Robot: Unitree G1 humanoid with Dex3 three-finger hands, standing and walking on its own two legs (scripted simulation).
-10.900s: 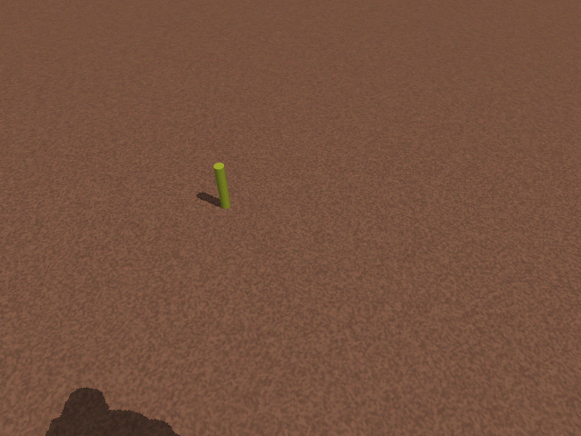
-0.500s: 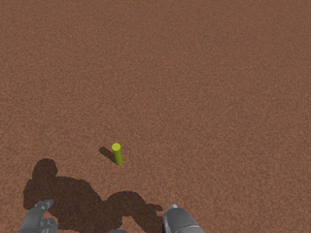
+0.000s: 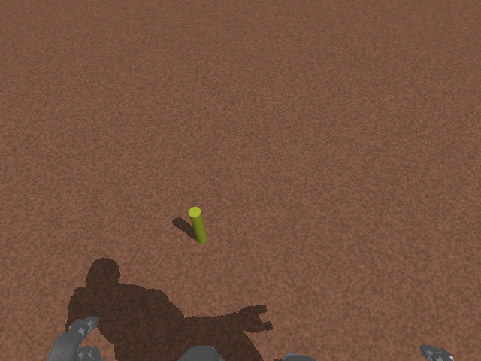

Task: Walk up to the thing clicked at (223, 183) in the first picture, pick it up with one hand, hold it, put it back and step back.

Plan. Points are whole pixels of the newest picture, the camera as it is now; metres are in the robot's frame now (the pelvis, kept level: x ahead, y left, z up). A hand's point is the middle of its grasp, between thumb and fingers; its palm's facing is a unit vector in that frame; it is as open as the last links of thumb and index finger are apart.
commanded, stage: walk up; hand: left
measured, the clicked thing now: (198, 226) +0.63 +0.21 -0.64
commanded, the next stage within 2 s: stand in 1.80 s
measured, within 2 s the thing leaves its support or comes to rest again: neither
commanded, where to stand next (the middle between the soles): +0.31 +0.00 m, yaw +0 degrees
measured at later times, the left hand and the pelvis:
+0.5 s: hand out of the picture -0.11 +0.26 -0.16, palm faces -0.03 -0.92 -0.38, open 7.4 cm; pelvis -0.13 -0.02 +0.00, yaw -2 degrees
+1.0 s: hand out of the picture -0.05 +0.25 -0.14, palm faces +0.04 -0.94 -0.34, open 7.4 cm; pelvis -0.12 -0.02 +0.01, yaw +3 degrees
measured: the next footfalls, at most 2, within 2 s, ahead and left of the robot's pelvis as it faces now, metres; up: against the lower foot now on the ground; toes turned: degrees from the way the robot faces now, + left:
left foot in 0.08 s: -0.01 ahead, +0.12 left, +0.00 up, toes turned +0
right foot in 0.46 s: -0.13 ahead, -0.15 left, +0.00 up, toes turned +0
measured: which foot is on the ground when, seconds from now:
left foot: up 0.00-0.06, down 0.08-0.52, up 0.54-0.80, down 0.82-1.00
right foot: down 0.00-0.12, up 0.14-0.44, down 0.46-0.86, up 0.88-1.00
